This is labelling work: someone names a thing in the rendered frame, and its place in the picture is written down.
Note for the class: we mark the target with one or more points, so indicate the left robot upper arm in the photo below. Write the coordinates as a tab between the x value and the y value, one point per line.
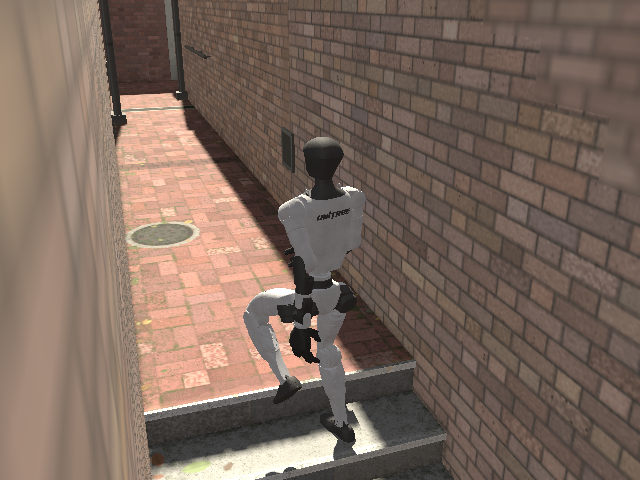
291	216

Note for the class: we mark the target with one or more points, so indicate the right robot upper arm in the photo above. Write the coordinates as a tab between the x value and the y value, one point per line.
358	201

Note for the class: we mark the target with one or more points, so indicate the right robot hand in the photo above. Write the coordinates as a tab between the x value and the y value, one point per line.
289	251

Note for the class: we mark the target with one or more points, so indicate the robot left foot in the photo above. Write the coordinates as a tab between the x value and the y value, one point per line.
287	389

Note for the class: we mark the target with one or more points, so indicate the left robot hand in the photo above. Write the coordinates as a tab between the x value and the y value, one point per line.
300	342

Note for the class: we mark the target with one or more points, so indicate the left robot forearm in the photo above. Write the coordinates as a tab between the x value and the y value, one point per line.
303	294

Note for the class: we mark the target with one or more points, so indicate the robot right thigh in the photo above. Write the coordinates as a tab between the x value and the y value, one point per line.
329	325

